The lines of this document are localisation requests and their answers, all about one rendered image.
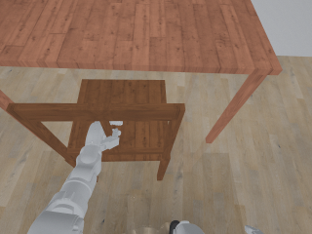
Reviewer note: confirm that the left robot upper arm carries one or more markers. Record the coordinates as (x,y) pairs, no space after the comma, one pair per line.
(58,223)

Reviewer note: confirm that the table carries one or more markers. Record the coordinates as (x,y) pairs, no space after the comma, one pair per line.
(193,36)

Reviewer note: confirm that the left robot forearm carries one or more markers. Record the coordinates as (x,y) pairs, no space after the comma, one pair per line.
(75,193)

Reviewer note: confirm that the chair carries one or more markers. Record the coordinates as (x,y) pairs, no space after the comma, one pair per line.
(146,134)

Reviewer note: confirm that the left robot hand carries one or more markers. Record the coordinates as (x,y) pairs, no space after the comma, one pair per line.
(96,135)

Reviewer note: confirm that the robot right thigh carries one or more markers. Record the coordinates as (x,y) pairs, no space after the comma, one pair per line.
(187,228)

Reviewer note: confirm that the robot right foot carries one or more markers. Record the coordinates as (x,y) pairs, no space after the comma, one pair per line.
(173,225)

